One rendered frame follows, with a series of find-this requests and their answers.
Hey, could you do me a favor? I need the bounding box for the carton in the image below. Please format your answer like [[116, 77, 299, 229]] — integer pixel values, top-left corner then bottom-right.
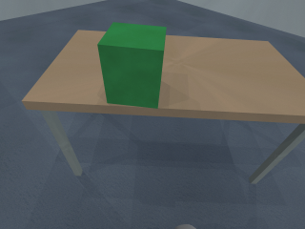
[[97, 22, 167, 109]]

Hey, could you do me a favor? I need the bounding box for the table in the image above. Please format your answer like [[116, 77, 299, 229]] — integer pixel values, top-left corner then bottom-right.
[[22, 30, 305, 184]]

